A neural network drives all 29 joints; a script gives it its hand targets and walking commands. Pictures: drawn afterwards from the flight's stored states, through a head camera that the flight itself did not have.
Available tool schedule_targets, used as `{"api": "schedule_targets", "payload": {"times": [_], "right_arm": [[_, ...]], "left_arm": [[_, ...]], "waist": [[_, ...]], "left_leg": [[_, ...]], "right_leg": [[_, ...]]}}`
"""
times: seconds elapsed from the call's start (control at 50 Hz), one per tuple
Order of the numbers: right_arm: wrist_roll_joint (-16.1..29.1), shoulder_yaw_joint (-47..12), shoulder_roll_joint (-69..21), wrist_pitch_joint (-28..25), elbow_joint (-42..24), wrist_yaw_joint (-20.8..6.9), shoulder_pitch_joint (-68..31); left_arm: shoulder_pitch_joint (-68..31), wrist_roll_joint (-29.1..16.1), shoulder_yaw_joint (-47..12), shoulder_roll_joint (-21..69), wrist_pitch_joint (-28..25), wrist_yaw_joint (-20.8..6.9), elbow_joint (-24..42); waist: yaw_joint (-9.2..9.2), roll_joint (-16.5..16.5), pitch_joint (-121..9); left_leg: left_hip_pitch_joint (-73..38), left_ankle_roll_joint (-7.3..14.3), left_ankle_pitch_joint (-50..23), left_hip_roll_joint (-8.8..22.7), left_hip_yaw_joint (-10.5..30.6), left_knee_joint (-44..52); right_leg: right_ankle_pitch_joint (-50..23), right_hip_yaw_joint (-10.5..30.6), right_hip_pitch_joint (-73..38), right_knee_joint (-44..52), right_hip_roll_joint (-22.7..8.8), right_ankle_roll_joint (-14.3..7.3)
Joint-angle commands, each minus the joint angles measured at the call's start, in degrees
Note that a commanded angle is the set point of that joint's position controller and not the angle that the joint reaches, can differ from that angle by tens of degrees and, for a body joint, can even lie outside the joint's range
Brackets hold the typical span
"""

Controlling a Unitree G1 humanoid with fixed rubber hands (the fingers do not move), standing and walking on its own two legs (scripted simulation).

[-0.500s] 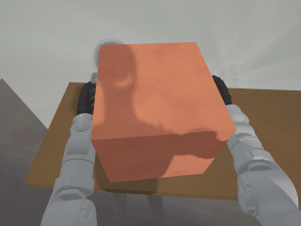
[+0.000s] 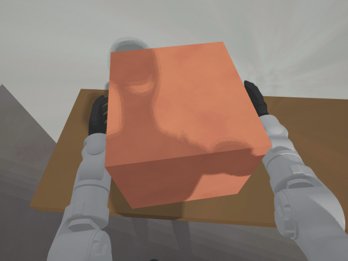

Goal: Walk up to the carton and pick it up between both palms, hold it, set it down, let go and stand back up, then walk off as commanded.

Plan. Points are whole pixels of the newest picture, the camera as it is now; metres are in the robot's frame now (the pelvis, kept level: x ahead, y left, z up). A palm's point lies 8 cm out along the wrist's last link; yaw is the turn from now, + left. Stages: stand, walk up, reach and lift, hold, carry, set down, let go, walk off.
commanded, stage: set down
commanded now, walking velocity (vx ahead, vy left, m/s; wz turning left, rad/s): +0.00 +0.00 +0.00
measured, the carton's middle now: (176, 126) +0.42 +0.04 +0.03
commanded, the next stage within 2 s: none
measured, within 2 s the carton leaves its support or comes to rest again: neither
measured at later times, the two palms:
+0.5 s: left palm (99, 131) +0.37 +0.22 +0.06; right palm (256, 113) +0.45 -0.14 +0.07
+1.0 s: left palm (99, 132) +0.37 +0.22 +0.06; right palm (254, 115) +0.46 -0.14 +0.05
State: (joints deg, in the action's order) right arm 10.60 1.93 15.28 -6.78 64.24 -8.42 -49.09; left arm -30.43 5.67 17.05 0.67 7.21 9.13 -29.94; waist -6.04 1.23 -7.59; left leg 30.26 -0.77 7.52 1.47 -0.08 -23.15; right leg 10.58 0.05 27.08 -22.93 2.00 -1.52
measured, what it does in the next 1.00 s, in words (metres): stands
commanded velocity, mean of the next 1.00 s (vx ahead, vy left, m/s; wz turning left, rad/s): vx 0.00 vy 0.00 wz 0.00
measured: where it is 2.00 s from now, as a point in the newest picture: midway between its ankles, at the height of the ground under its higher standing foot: outside the picture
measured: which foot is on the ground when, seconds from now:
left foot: down 0.00-1.00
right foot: down 0.00-1.00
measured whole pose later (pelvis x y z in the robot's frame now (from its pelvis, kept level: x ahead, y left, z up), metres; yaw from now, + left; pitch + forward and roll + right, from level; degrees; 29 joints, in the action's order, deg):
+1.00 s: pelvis +0.00 +0.00 +0.00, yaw +0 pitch +16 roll -1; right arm 6.4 4.1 17.1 -10.3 72.4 -9.0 -51.8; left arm -34.4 5.2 17.5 1.2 -2.9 10.6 -40.6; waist -8.4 1.2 -8.4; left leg 32.4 -0.8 7.1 1.5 -0.1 -23.1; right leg 10.1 0.0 29.2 -22.9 2.0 -1.5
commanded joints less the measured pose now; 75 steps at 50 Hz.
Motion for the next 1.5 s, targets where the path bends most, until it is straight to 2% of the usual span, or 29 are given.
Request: {"api": "schedule_targets", "payload": {"times": [0.0, 0.02, 0.04, 0.08, 0.12, 0.16, 0.24, 0.32, 0.44, 0.5, 0.52, 0.56, 0.6, 0.64, 0.74, 0.84, 0.94, 0.96, 1.0, 1.06, 1.1, 1.18, 1.2, 1.24, 1.28, 1.34, 1.4, 1.46, 1.48], "right_arm": [[-8.2, -5.1, -19.8, -5.5, -14.7, -4.9, -35.8], [-8.3, -4.6, -18.0, -5.5, -13.3, -4.9, -35.4], [-8.5, -4.6, -19.1, -5.5, -12.0, -5.0, -34.4], [-8.2, -3.1, -11.8, -5.5, -11.7, -4.6, -34.0], [-9.1, -3.1, -14.8, -5.0, -11.3, -4.4, -34.0], [-10.0, -2.7, -16.5, -4.9, -10.6, -4.5, -33.6], [-11.3, 0.1, -13.5, -5.4, -9.2, -4.9, -33.8], [-12.4, 0.9, -14.6, -5.9, -7.3, -4.8, -33.6], [-12.3, 1.3, -13.6, -6.2, -6.0, -4.6, -33.1], [-13.1, 2.5, -11.7, -6.5, -5.4, -4.8, -32.5], [-12.3, 2.2, -11.5, -6.3, -5.2, -4.7, -31.9], [-12.5, 2.9, -10.5, -6.0, -3.2, -4.5, -31.1], [-12.5, 3.2, -9.3, -6.2, -2.8, -4.2, -31.8], [-11.7, 3.2, -7.5, -6.1, -2.6, -4.0, -31.5], [-9.6, 2.1, -5.7, -6.7, -2.4, -3.1, -31.0], [-7.3, 3.2, 1.2, -6.5, -0.5, -1.8, -30.6], [1.2, -1.8, 10.3, -7.2, -3.1, 0.3, -33.5], [2.8, -2.6, 12.4, -6.8, -1.8, 0.5, -33.3], [5.9, -4.2, 15.8, -7.1, -2.7, 0.8, -33.3], [9.5, -6.4, 18.5, -7.3, -3.9, 1.5, -31.5], [10.7, -7.2, 19.2, -7.1, -3.0, 1.5, -30.3], [12.8, -7.0, 22.6, -7.9, -4.8, 0.7, -27.4], [12.8, -7.1, 23.1, -7.8, -6.0, 0.6, -27.1], [13.6, -7.0, 24.3, -7.8, -5.6, -0.1, -26.4], [14.5, -7.8, 24.9, -7.9, -7.5, -0.8, -26.5], [14.6, -7.9, 26.3, -8.1, -7.9, -1.6, -23.1], [14.3, -8.1, 26.3, -8.6, -9.5, -2.4, -21.2], [15.2, -9.2, 27.5, -8.4, -11.3, -2.9, -23.0], [16.0, -10.4, 26.9, -8.4, -12.4, -2.9, -21.0]], "left_arm": [[-33.2, -0.9, -19.1, 26.5, -5.1, -2.1, 3.8], [-32.9, -0.7, -17.4, 24.2, -5.3, -2.0, 2.4], [-32.6, -0.3, -17.2, 25.8, -5.5, -2.2, 2.9], [-31.8, -0.8, -16.0, 20.2, -5.5, -1.8, 0.8], [-31.6, 0.9, -13.0, 20.3, -6.3, -2.3, -1.6], [-31.0, 1.1, -12.9, 21.2, -7.0, -3.0, -2.2], [-30.7, 2.4, -11.4, 20.3, -7.6, -2.6, -3.8], [-31.5, 3.3, -9.8, 20.1, -8.7, -3.0, -5.2], [-30.7, 3.7, -7.7, 18.2, -9.7, -2.8, -8.2], [-30.3, 3.7, -8.3, 17.6, -10.4, -2.6, -8.0], [-28.9, 3.7, -7.6, 17.2, -10.3, -2.4, -8.7], [-29.5, 4.4, -6.9, 15.9, -10.5, -2.2, -9.8], [-29.3, 4.4, -5.8, 14.7, -10.8, -1.9, -10.5], [-29.7, 3.2, -5.9, 12.7, -11.4, -1.6, -10.9], [-28.1, 2.7, -5.5, 11.1, -12.4, -1.0, -10.8], [-27.1, 1.1, -5.1, 6.8, -12.2, 0.9, -12.0], [-27.7, -5.6, -8.6, -0.2, -12.1, 3.9, -10.3], [-27.1, -6.3, -8.2, -2.2, -11.7, 4.1, -12.5], [-25.7, -8.0, -8.5, -3.9, -11.2, 4.8, -9.5], [-24.2, -10.4, -9.6, -5.0, -11.0, 4.7, -6.1], [-23.4, -11.1, -9.9, -6.2, -10.9, 4.4, -6.9], [-20.2, -11.2, -10.5, -6.0, -10.4, 4.9, 1.4], [-19.0, -11.7, -10.6, -6.1, -10.1, 4.6, 0.1], [-18.7, -11.7, -10.8, -6.5, -10.0, 4.6, 2.4], [-17.8, -12.1, -10.4, -5.9, -9.2, 4.8, 4.3], [-15.3, -12.2, -11.5, -5.2, -9.1, 4.6, 6.7], [-13.0, -12.1, -11.0, -4.7, -9.1, 4.5, 9.3], [-15.4, -12.6, -9.4, -6.9, -9.7, 4.1, 8.1], [-13.3, -12.0, -8.3, -7.9, -10.2, 3.9, 7.9]], "waist": [[-7.1, -3.8, -40.0], [-7.06, -5.1, -39.6], [-7.3, -4.2, -38.3], [-6.99, -4.1, -39.3], [-8.02, -5.7, -34.8], [-7.68, -5.5, -34.4], [-8.08, -4.6, -35.2], [-7.71, -5.2, -33.4], [-8.58, -5.7, -32.5], [-7.57, -5.5, -34.0], [-8.61, -5.3, -32.0], [-7.91, -5.0, -30.7], [-8.5, -6.1, -29.7], [-8.12, -5.7, -29.8], [-8.73, -5.3, -30.1], [-7.76, -4.9, -29.2], [-9.18, -4.7, -36.0], [-9.56, -5.2, -36.7], [-9.69, -6.0, -39.8], [-8.29, -7.2, -43.9], [-7.69, -7.1, -43.3], [-7.13, -4.4, -45.7], [-6.84, -6.2, -46.1], [-6.83, -4.3, -45.0], [-7.6, -5.9, -45.2], [-5.65, -6.0, -44.3], [-5.47, -5.8, -45.2], [-5.51, -8.4, -43.4], [-6.08, -9.4, -42.7]], "left_leg": [[-24.3, -2.6, -26.3, 1.3, -2.3, -1.1], [-23.9, -2.3, -26.3, 1.2, -2.5, -1.0], [-23.5, -2.4, -26.4, 1.1, -2.6, -0.8], [-23.9, -2.6, -27.0, 1.1, -2.8, -0.7], [-21.5, -1.8, -23.3, 0.6, -3.4, 0.3], [-19.7, -1.6, -22.0, 0.5, -3.6, 1.0], [-20.1, -2.0, -21.6, 0.8, -3.9, 1.3], [-18.5, -1.6, -20.7, 0.3, -4.1, 1.4], [-16.9, -1.4, -20.1, 0.3, -4.8, 1.9], [-17.9, -1.8, -20.3, 0.4, -4.3, 1.7], [-17.8, -1.8, -20.3, 0.5, -4.5, 1.6], [-17.6, -1.7, -18.2, 0.5, -4.6, 2.2], [-15.7, -1.5, -17.4, 0.2, -4.8, 2.0], [-14.9, -1.7, -15.0, 0.3, -4.8, 2.3], [-14.9, -2.0, -18.3, 0.1, -5.1, 1.4], [-13.7, -2.1, -16.5, 0.3, -4.6, 1.0], [-15.0, -3.1, -21.1, 0.7, -4.1, -2.2], [-13.9, -2.9, -21.1, 0.5, -4.4, -2.7], [-15.2, -3.7, -26.2, 0.7, -4.5, -4.0], [-13.7, -3.7, -27.6, 0.5, -4.0, -4.4], [-12.1, -3.7, -26.2, 0.5, -3.5, -4.4], [-17.3, -4.7, -33.6, 0.9, -2.7, -5.7], [-17.7, -4.6, -33.8, 1.0, -2.4, -5.7], [-18.6, -4.6, -34.6, 1.0, -2.1, -5.7], [-19.1, -4.1, -35.7, 1.4, -1.9, -6.1], [-19.6, -3.6, -36.2, 1.4, -1.0, -6.6], [-22.4, -2.8, -38.3, 1.5, -0.2, -7.0], [-15.0, -2.1, -31.5, 0.3, -1.5, -6.0], [-12.3, -1.8, -30.0, -0.1, -1.9, -5.4]], "right_leg": [[-11.0, -4.0, -4.2, 6.8, 2.6, -1.6], [-11.8, -3.7, -4.7, 6.6, 2.6, -1.3], [-12.0, -3.8, -4.8, 6.4, 2.5, -1.5], [-12.5, -3.8, -4.2, 6.2, 2.7, -1.4], [-11.5, -3.1, -6.4, 6.7, 2.3, -0.9], [-12.0, -3.1, -7.4, 6.3, 2.2, -0.7], [-8.5, -3.4, -6.1, 6.7, 2.5, -1.1], [-10.0, -3.0, -7.3, 6.7, 2.0, -0.6], [-9.8, -3.1, -8.1, 6.5, 2.2, -0.4], [-8.7, -3.2, -7.2, 6.4, 2.5, -0.8], [-8.2, -3.0, -7.3, 6.5, 2.6, -1.0], [-6.5, -3.3, -6.4, 6.9, 2.6, -0.9], [-6.2, -3.0, -7.1, 6.7, 2.5, -0.8], [-4.9, -3.1, -6.8, 6.3, 2.6, -0.9], [-8.6, -2.9, -7.9, 6.0, 2.8, -0.8], [-6.5, -3.0, -6.0, 5.9, 3.1, -1.3], [-9.8, -2.3, -4.4, 4.4, 4.6, -1.7], [-9.9, -1.7, -4.9, 4.1, 4.5, -1.8], [-15.1, -1.5, -6.9, 2.9, 5.1, -1.7], [-20.8, -0.7, -11.5, 1.4, 5.0, -1.6], [-22.7, -0.4, -12.8, 0.7, 4.6, -1.6], [-25.6, -1.1, -11.2, 0.5, 5.5, -2.1], [-24.8, -1.3, -11.5, 0.7, 5.8, -2.0], [-24.5, -1.3, -9.8, 0.8, 5.6, -2.2], [-24.7, -1.0, -8.8, 1.2, 5.8, -2.4], [-27.1, -0.9, -8.6, 0.7, 5.4, -2.3], [-26.9, -1.2, -5.0, 0.5, 5.2, -1.9], [-28.7, 0.3, -12.2, -1.0, 4.4, -1.3], [-32.5, 1.0, -16.5, -1.9, 3.9, -0.9]]}}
